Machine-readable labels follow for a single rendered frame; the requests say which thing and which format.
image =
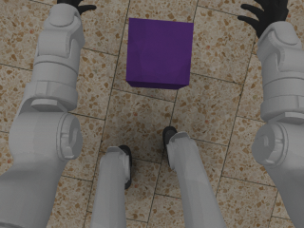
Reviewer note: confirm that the robot thigh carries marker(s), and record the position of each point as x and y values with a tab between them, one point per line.
199	204
109	203

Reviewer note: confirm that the robot left thigh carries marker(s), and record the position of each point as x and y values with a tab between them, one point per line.
109	203

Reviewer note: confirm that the robot right thigh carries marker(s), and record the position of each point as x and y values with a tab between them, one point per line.
199	204

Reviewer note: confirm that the right robot hand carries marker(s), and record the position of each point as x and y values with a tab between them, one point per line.
274	11

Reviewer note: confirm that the right robot upper arm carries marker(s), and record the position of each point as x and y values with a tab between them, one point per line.
279	147

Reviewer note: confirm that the left robot forearm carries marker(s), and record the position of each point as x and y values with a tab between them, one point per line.
52	87

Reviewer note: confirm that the left robot upper arm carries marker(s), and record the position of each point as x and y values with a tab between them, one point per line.
41	144

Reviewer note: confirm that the right robot forearm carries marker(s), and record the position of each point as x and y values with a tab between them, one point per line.
282	69

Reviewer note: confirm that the left robot hand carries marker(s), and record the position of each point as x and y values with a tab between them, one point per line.
75	4

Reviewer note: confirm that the carton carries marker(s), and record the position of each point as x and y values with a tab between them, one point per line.
159	53

